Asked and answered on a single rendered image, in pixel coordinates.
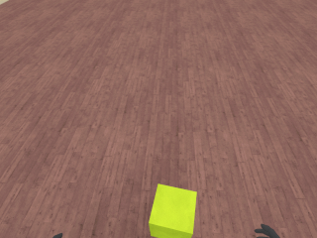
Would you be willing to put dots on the robot right hand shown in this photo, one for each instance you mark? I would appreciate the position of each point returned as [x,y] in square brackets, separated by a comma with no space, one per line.
[266,230]

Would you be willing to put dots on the carton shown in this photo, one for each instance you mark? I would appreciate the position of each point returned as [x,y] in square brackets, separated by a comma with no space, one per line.
[173,212]

